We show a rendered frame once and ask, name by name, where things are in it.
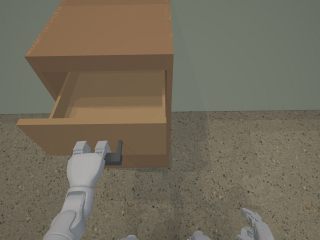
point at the left robot hand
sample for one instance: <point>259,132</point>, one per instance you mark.
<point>84,168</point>

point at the drawer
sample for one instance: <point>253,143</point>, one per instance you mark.
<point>113,106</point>

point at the handle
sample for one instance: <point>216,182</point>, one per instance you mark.
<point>113,158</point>

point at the robot right shin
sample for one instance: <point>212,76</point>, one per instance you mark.
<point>198,233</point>

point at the right robot hand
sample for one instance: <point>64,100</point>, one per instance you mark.
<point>261,230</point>

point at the left robot forearm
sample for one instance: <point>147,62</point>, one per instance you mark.
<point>70,223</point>

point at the cabinet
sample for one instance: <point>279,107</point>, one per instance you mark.
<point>108,35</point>

